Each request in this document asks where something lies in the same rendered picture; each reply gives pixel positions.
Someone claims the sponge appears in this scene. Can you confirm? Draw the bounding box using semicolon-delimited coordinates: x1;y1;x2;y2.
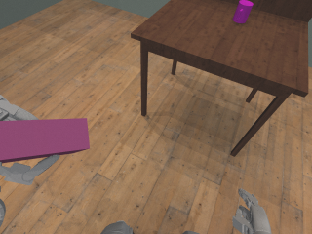
0;118;90;163

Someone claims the table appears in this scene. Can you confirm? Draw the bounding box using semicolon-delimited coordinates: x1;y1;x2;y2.
131;0;312;157

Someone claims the right robot hand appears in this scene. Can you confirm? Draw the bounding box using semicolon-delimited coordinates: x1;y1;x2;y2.
232;188;272;234

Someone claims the left robot hand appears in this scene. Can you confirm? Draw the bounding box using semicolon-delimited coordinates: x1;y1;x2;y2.
0;95;60;185

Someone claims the left robot thigh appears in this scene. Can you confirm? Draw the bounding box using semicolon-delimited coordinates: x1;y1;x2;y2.
100;222;133;234

